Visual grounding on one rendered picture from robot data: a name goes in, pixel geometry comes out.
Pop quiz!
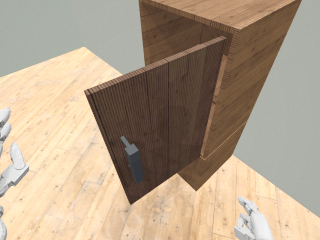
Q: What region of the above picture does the right robot hand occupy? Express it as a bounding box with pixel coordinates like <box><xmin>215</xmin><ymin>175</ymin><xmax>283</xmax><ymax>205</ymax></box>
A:
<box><xmin>234</xmin><ymin>196</ymin><xmax>274</xmax><ymax>240</ymax></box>

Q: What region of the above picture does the cupboard door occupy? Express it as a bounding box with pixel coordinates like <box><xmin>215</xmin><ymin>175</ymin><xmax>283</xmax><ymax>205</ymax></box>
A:
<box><xmin>84</xmin><ymin>36</ymin><xmax>227</xmax><ymax>205</ymax></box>

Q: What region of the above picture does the handle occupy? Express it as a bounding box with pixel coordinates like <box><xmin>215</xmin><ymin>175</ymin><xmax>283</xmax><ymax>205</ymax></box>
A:
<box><xmin>120</xmin><ymin>136</ymin><xmax>144</xmax><ymax>184</ymax></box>

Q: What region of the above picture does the left robot hand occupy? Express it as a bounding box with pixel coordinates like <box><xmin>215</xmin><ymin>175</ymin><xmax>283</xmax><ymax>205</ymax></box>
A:
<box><xmin>0</xmin><ymin>107</ymin><xmax>29</xmax><ymax>198</ymax></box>

